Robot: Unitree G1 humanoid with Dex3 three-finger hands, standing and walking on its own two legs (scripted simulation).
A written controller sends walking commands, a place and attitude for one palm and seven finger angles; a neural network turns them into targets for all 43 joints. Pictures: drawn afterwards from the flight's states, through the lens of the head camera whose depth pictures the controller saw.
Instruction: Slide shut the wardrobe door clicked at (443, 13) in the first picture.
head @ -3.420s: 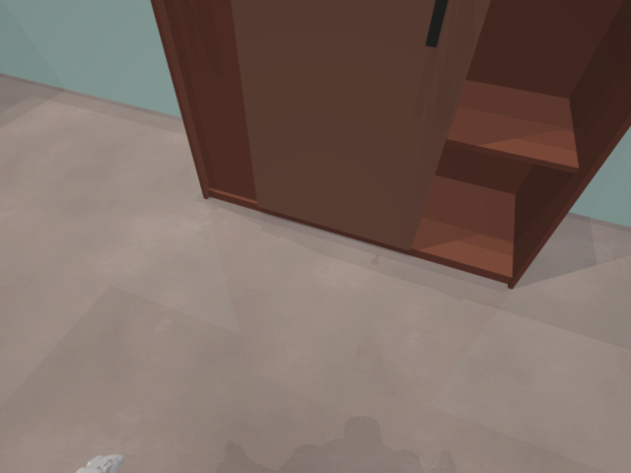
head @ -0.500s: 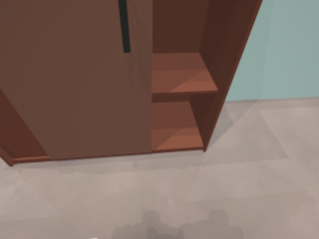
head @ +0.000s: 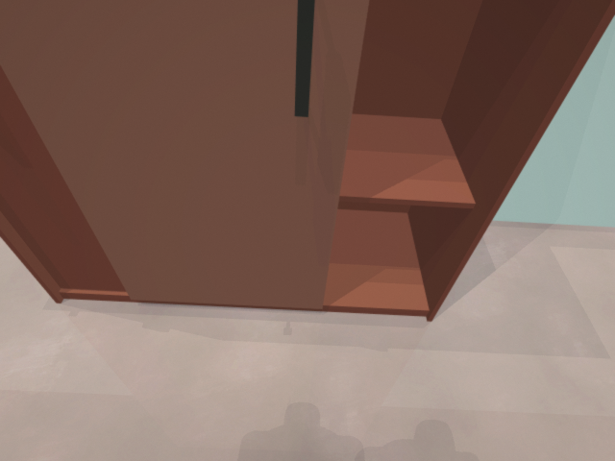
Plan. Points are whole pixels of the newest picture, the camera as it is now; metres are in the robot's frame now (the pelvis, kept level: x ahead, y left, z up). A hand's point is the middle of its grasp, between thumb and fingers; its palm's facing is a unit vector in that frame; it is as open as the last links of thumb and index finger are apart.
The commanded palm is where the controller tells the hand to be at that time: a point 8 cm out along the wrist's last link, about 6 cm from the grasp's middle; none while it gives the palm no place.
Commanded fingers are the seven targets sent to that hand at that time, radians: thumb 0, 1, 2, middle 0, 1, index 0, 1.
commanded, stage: take the last steps up to it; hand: left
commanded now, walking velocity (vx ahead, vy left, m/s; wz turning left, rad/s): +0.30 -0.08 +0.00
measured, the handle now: (305, 39) +0.72 +0.08 +0.23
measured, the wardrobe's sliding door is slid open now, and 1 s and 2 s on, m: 0.40 0.40 0.40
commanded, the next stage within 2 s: come to a stop and stand still in 0.42 s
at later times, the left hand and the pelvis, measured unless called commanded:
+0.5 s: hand (225, 376) +0.28 +0.16 -0.17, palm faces -0.04 -0.97 -0.25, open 7.3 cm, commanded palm none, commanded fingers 0.00 0.90 0.90 -0.20 -0.30 -0.20 -0.30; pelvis +0.18 -0.04 -0.02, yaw -1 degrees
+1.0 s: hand (217, 383) +0.28 +0.18 -0.19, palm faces +0.08 -0.98 -0.20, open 7.3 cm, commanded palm none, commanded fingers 0.00 0.90 0.90 -0.20 -0.30 -0.20 -0.30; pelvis +0.23 -0.02 +0.00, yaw +1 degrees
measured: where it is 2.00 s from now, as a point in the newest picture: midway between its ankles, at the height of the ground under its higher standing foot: outside the picture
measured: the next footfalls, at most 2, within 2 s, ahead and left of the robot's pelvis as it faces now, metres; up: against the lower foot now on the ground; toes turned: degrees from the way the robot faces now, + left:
right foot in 0.50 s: +0.33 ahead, -0.16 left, +0.00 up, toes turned -8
left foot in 0.96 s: +0.28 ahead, +0.07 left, +0.00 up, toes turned +3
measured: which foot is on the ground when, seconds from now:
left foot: down 0.00-0.50, up 0.52-0.94, down 0.96-1.00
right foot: down 0.00-0.08, up 0.10-0.48, down 0.50-0.96, up 0.98-1.00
